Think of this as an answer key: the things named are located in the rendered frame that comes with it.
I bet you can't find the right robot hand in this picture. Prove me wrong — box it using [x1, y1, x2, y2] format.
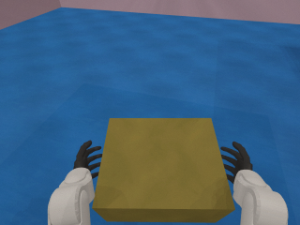
[220, 141, 253, 184]

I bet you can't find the carton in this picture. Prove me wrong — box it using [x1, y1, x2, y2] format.
[92, 118, 235, 223]

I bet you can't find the left robot hand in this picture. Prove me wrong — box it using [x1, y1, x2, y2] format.
[73, 140, 102, 179]

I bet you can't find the robot left forearm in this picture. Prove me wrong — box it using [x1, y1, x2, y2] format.
[48, 167, 96, 225]

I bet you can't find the robot right forearm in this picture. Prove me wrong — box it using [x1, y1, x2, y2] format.
[232, 170, 289, 225]

